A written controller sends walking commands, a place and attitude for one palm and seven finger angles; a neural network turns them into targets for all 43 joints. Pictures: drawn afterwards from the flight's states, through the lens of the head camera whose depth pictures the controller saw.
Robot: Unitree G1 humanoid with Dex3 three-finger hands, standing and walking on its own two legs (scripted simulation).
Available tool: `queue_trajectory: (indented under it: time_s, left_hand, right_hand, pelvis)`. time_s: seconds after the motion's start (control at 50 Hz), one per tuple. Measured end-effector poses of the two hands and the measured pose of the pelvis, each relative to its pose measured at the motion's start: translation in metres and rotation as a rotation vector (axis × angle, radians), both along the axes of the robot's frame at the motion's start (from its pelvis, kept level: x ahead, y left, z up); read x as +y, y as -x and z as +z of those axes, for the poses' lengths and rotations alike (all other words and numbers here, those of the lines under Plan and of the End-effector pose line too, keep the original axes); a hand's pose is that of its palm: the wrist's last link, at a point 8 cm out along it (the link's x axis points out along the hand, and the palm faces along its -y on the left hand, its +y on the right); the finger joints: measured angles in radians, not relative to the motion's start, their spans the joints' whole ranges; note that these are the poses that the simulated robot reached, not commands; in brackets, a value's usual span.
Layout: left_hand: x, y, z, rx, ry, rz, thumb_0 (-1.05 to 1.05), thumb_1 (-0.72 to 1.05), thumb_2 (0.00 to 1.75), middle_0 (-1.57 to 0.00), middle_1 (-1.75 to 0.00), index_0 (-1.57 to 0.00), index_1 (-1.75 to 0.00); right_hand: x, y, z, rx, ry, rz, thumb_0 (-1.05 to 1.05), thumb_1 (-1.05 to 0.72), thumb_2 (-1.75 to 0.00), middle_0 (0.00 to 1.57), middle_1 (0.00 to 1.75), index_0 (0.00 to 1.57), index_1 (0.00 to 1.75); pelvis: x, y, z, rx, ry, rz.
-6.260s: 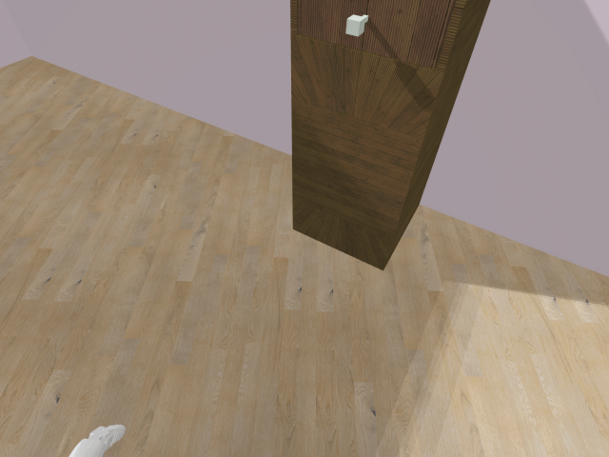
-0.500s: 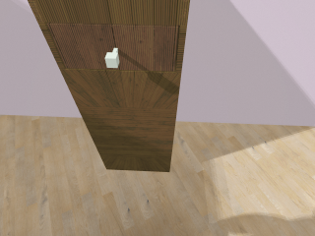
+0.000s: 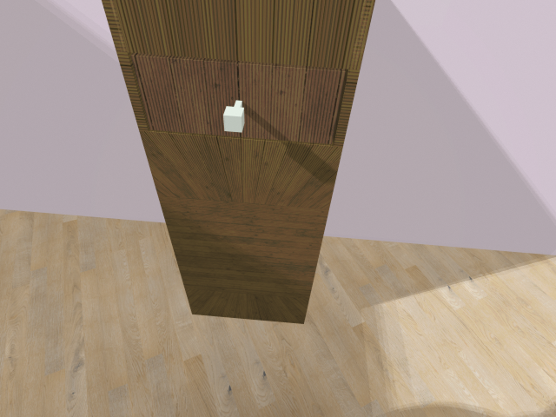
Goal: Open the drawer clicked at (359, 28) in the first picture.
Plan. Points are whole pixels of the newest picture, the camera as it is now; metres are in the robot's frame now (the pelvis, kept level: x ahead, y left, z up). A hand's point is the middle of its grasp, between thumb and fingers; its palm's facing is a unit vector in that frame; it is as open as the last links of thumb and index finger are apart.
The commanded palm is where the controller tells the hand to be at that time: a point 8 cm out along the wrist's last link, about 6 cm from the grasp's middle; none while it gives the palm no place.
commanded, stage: shuffle to correct the standing spot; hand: left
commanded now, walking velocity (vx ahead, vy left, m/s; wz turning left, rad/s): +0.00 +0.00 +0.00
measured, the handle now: (235, 114) +0.59 +0.13 +0.15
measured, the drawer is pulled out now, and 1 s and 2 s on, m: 0.00 0.00 0.00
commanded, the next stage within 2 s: come to a stop and stand still in 0.94 s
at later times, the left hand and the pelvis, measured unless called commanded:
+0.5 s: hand out of the picture -0.11 +0.15 -0.17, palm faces +0.09 -0.98 -0.15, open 7.4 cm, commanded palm none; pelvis -0.01 +0.00 +0.00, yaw +0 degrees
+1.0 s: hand out of the picture +0.09 +0.12 -0.16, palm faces +0.00 -0.97 -0.24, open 7.3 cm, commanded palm none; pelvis +0.04 -0.07 +0.00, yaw -2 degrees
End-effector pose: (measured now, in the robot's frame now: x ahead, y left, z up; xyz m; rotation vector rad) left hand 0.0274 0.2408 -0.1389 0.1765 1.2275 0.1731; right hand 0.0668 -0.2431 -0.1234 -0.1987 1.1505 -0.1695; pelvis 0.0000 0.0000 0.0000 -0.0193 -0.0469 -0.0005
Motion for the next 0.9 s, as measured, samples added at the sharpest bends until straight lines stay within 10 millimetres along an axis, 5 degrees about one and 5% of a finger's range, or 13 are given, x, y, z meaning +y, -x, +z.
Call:
queue_trajectory:
  time_s: [0.22, 0.4, 0.52, 0.62, 0.78, 0.9]
  left_hand:
    - [0.013, 0.056, -0.001, 0.148, 0.002, 0.012, 0.01, 0.91, 0.89, -0.19, -0.3, -0.2, -0.3]
    - [-0.021, 0.119, 0.004, 0.281, 0.051, 0.078, 0.01, 0.91, 0.89, -0.19, -0.3, -0.2, -0.3]
    - [-0.044, 0.142, -0.006, 0.34, 0.112, 0.12, 0.01, 0.91, 0.89, -0.19, -0.3, -0.2, -0.3]
    - [-0.05, 0.122, -0.022, 0.347, 0.162, 0.08, 0.01, 0.91, 0.89, -0.2, -0.3, -0.2, -0.3]
    - [-0.045, 0.026, -0.003, 0.158, 0.106, -0.001, 0.02, 0.92, 0.89, -0.2, -0.3, -0.2, -0.3]
    - [-0.047, -0.026, 0.01, 0.099, 0.02, -0.04, 0.03, 0.94, 0.89, -0.19, -0.3, -0.19, -0.3]
  right_hand:
    - [0.009, 0.058, -0.005, 0.138, -0.006, -0.049, 0.0, -0.9, -0.89, 0.2, 0.3, 0.2, 0.3]
    - [0.008, 0.098, -0.014, 0.241, -0.044, -0.091, 0.0, -0.9, -0.89, 0.2, 0.3, 0.21, 0.3]
    - [0.011, 0.093, -0.011, 0.222, -0.039, -0.096, 0.0, -0.9, -0.89, 0.2, 0.3, 0.2, 0.3]
    - [0.021, 0.09, -0.017, 0.182, -0.027, -0.121, 0.0, -0.91, -0.89, 0.2, 0.3, 0.2, 0.3]
    - [0.026, 0.11, -0.01, 0.246, -0.082, -0.171, 0.0, -0.9, -0.89, 0.2, 0.3, 0.21, 0.3]
    - [0.006, 0.115, -0.018, 0.295, -0.126, -0.218, 0.0, -0.9, -0.89, 0.2, 0.3, 0.21, 0.3]
  pelvis:
    - [0.011, 0.014, 0.004, 0.011, -0.004, -0.005]
    - [-0.003, 0.02, 0.006, 0.017, -0.002, -0.011]
    - [-0.004, 0.013, 0.003, 0.017, 0.012, -0.001]
    - [0.001, 0.006, -0.007, 0.019, 0.004, -0.02]
    - [-0.012, -0.006, 0.008, 0.04, -0.012, -0.039]
    - [-0.039, -0.021, 0.007, 0.05, -0.025, -0.044]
